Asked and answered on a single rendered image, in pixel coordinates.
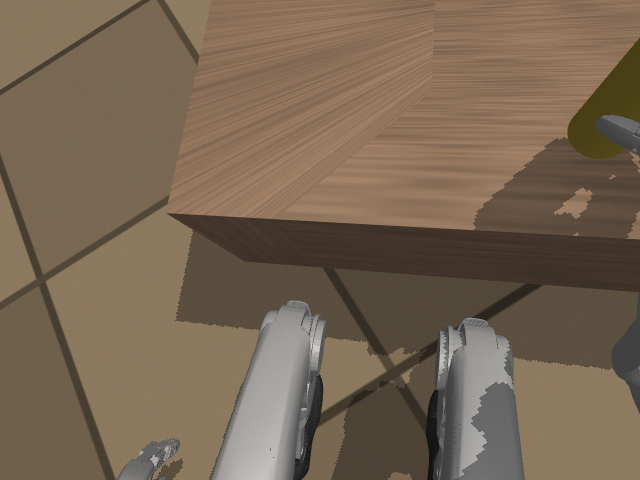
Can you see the left robot foot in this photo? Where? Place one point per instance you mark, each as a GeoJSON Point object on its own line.
{"type": "Point", "coordinates": [302, 464]}

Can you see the left robot hand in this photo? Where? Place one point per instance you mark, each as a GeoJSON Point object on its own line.
{"type": "Point", "coordinates": [149, 461]}

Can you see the right robot arm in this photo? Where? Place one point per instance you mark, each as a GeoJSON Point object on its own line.
{"type": "Point", "coordinates": [626, 357]}

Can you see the bottle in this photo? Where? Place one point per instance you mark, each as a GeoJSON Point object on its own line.
{"type": "Point", "coordinates": [618, 94]}

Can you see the right robot hand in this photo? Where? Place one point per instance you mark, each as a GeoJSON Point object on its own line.
{"type": "Point", "coordinates": [620, 130]}

